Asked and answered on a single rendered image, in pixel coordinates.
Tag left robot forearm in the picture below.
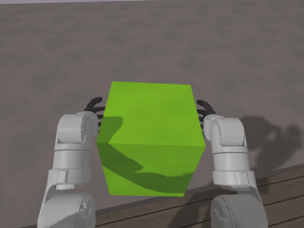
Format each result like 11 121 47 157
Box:
37 111 99 228

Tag left robot upper arm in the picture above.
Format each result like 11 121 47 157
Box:
38 193 96 228

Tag right robot upper arm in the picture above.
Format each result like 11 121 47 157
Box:
210 194 268 228

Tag right robot forearm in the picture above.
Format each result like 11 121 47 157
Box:
202 114 269 228

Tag robot left hand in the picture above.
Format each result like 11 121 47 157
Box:
84 97 105 134

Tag carton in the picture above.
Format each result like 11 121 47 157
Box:
96 81 206 197

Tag robot right hand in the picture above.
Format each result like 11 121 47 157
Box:
197 100 216 136

